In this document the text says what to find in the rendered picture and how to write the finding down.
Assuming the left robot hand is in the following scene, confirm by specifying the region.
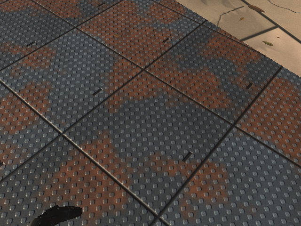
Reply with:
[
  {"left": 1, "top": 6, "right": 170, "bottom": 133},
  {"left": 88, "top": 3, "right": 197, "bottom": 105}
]
[{"left": 28, "top": 205, "right": 83, "bottom": 226}]

